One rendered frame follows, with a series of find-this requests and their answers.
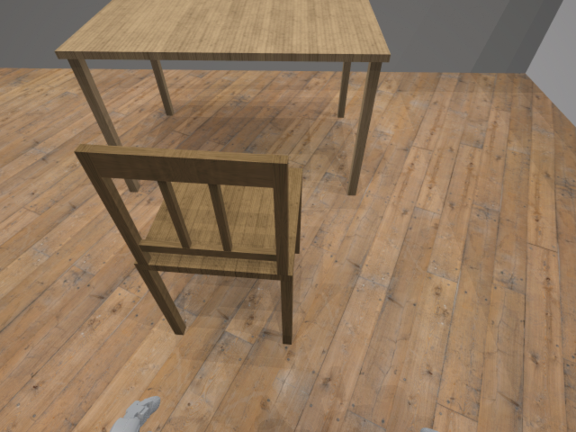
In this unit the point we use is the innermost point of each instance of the robot left hand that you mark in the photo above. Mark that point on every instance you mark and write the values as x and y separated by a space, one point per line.
136 415

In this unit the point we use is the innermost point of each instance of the chair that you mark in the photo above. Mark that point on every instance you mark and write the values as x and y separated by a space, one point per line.
225 213

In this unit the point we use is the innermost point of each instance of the table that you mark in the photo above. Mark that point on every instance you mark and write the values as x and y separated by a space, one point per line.
237 30

